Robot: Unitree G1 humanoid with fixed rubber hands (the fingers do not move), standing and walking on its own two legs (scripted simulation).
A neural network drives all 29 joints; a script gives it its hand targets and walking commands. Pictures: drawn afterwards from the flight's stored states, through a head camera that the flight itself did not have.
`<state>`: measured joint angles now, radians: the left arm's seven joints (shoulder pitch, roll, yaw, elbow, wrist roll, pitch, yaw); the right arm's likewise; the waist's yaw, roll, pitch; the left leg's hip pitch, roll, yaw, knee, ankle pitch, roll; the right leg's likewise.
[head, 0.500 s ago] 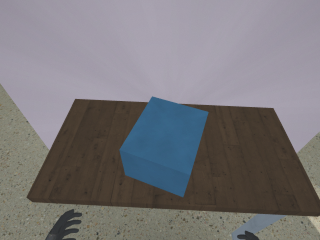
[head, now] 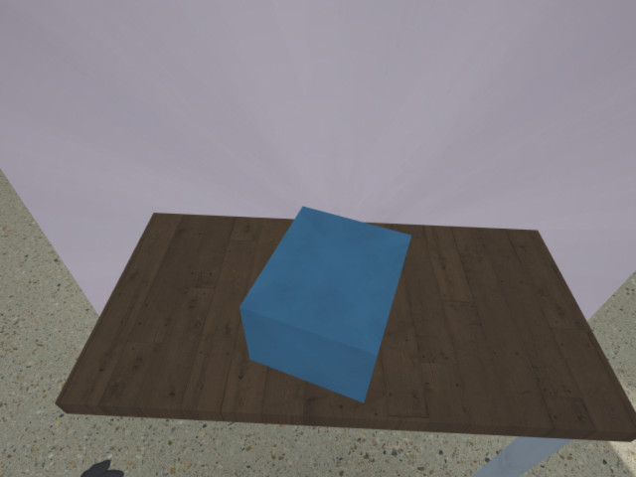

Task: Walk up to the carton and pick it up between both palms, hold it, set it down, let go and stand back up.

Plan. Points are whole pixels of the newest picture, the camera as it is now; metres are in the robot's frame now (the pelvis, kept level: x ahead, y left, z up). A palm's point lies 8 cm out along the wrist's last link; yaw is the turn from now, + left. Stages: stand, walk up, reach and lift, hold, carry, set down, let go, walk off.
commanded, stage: stand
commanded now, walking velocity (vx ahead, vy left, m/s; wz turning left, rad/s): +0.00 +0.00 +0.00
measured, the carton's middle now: (331, 297) +0.43 -0.01 -0.05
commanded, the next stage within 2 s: none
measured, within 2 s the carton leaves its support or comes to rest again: neither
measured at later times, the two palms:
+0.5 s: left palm out of the picture +0.08 +0.30 -0.09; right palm out of the picture +0.08 -0.30 -0.10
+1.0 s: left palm out of the picture +0.07 +0.30 -0.09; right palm out of the picture +0.07 -0.30 -0.10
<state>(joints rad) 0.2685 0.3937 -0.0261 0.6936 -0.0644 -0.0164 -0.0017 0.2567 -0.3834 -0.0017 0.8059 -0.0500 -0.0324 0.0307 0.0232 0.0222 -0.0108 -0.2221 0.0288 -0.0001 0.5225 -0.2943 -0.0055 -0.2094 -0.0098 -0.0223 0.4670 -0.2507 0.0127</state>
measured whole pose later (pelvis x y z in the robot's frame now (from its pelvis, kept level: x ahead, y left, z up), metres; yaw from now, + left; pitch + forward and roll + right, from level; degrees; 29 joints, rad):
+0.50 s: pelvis +0.00 +0.00 +0.00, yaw +0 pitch -1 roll -1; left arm 0.27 0.39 -0.03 0.77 -0.06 -0.02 0.00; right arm 0.26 -0.38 0.00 0.85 -0.05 -0.03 0.03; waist 0.02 0.02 -0.02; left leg -0.22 0.03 0.00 0.52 -0.29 -0.01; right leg -0.21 -0.01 -0.02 0.47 -0.25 0.01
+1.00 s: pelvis -0.01 +0.00 +0.00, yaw +0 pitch -2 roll -1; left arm 0.26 0.39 -0.03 0.81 -0.06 -0.02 0.00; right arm 0.26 -0.38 0.00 0.88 -0.04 -0.03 0.02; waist 0.02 0.02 -0.02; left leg -0.22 0.03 0.00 0.52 -0.27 -0.01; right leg -0.21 -0.01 -0.02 0.47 -0.23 0.01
